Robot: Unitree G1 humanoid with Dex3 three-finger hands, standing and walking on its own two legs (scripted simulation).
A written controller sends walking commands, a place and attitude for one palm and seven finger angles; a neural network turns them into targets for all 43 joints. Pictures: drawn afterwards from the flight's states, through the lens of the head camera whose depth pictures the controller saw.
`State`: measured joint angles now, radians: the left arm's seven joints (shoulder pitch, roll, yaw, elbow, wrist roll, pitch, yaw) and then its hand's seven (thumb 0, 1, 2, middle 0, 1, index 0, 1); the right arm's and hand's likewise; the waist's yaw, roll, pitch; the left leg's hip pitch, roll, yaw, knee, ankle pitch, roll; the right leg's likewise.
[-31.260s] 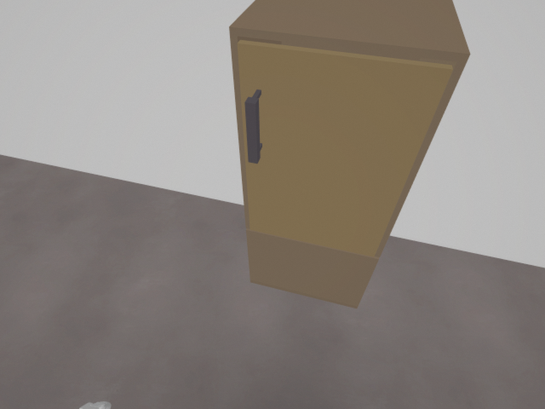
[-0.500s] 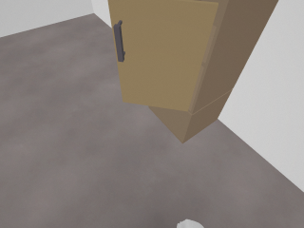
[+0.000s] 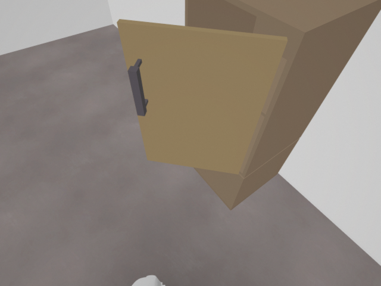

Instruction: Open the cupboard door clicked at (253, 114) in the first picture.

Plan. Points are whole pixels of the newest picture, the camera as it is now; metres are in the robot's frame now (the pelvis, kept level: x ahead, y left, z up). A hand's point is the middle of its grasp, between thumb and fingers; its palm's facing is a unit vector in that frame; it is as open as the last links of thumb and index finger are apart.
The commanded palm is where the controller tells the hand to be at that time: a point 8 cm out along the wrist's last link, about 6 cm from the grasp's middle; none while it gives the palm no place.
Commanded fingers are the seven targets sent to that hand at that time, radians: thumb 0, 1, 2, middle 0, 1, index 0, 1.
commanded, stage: come to a stop and stand still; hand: left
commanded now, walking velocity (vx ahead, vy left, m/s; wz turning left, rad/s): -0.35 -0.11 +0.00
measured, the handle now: (140, 88) +0.61 +0.19 +0.04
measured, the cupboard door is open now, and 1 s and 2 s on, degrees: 44 44 44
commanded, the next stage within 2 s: look again from close up in 0.88 s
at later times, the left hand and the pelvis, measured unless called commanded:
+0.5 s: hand out of the picture +0.07 +0.18 -0.17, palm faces +0.01 -0.96 -0.27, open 7.3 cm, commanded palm none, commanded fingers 0.00 0.90 0.90 -0.20 -0.30 -0.20 -0.30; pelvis +0.01 -0.02 -0.01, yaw -2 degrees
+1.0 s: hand out of the picture +0.08 +0.21 -0.17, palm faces -0.03 -0.96 -0.29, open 7.4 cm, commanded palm none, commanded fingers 0.00 0.90 0.90 -0.20 -0.30 -0.20 -0.30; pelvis +0.01 +0.00 -0.01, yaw -2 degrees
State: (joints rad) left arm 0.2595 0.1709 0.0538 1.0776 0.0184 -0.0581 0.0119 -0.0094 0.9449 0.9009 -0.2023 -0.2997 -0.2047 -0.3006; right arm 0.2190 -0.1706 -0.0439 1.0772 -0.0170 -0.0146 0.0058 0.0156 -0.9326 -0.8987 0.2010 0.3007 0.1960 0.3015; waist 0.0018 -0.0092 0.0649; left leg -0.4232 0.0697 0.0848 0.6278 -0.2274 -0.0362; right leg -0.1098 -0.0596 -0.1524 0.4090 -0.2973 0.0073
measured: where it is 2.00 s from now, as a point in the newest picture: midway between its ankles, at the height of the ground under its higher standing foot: outside the picture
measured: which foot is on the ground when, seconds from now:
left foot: up 0.00-0.02, down 0.04-0.46, up 0.48-0.64, down 0.66-1.00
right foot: down 0.00-0.06, up 0.08-0.42, down 0.44-1.00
